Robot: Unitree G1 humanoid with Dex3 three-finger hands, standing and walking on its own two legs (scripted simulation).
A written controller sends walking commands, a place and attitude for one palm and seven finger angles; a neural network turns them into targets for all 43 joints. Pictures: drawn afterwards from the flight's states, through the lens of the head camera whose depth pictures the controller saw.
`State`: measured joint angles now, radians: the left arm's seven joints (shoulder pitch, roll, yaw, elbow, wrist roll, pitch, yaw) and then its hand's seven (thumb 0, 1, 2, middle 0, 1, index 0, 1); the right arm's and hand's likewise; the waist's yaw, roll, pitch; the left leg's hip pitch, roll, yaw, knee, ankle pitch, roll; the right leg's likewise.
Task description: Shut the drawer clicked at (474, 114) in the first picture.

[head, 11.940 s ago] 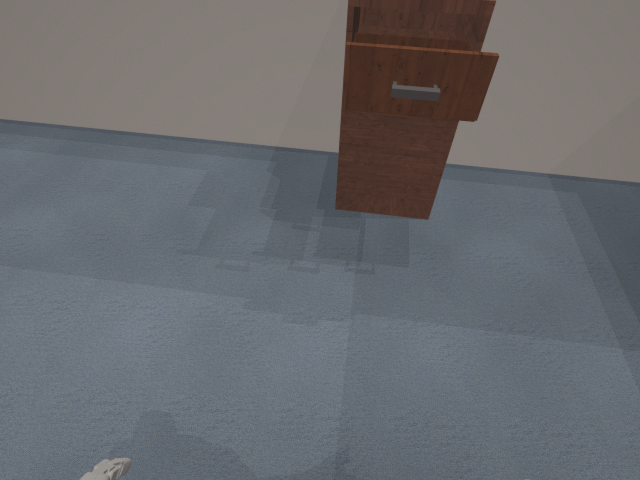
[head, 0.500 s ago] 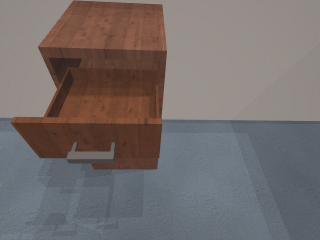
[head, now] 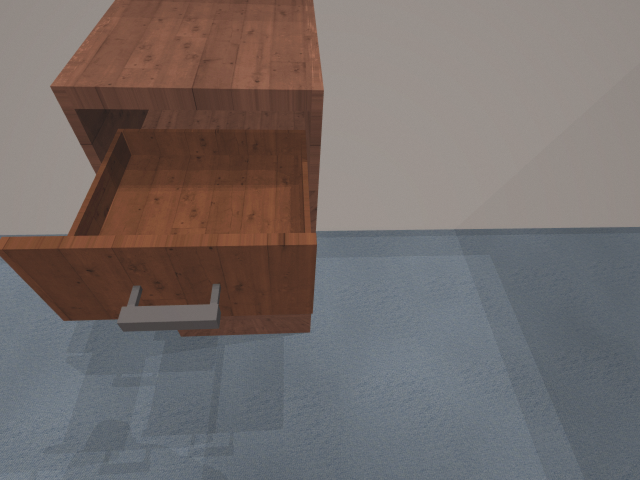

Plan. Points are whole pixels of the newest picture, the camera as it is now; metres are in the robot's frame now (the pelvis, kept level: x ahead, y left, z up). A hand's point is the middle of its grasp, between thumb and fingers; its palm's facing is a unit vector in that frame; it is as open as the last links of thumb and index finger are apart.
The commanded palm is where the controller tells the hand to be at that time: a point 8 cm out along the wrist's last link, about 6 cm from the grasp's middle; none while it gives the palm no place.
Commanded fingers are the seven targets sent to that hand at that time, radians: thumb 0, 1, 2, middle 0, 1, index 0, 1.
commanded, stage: look again from close up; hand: left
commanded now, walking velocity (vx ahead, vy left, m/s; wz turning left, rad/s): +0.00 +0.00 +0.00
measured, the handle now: (173, 304) +0.33 +0.22 +0.00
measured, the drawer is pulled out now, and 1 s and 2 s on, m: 0.30 0.29 0.29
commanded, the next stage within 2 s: raise the hand and make a fist in 0.40 s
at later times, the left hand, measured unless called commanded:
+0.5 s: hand out of the picture +0.03 +0.24 -0.17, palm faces -0.01 -0.98 -0.22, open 7.4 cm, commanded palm +0.11 +0.29 -0.06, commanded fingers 0.00 0.90 0.90 -0.22 -0.32 -0.22 -0.32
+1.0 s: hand (145, 474) +0.13 +0.20 +0.00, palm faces +0.22 -0.97 -0.08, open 5.6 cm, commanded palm +0.11 +0.25 -0.01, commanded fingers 0.00 0.90 0.90 -0.72 -0.86 -0.72 -0.86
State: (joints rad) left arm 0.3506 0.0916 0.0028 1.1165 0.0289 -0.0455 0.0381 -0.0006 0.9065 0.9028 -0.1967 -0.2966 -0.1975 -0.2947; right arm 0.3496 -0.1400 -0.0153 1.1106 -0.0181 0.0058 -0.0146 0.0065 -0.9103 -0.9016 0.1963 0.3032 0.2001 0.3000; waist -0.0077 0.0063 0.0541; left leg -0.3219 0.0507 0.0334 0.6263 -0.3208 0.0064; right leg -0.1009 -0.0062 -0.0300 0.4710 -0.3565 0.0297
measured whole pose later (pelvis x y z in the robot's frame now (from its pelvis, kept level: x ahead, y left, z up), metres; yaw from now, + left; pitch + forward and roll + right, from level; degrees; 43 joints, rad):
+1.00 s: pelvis -0.02 -0.01 -0.08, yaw +4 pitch +10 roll -1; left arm 0.57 0.20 0.14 -0.07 -0.25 -0.61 -0.18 0.01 0.90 0.90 -0.53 -0.66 -0.52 -0.65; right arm 0.14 -0.25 -0.03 0.56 0.03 -0.25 -0.03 0.01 -0.91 -0.90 0.20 0.30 0.20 0.30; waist 0.05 0.00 -0.13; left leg -0.84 0.00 -0.03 1.14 -0.47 0.00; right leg -0.78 0.03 -0.17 1.11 -0.51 -0.10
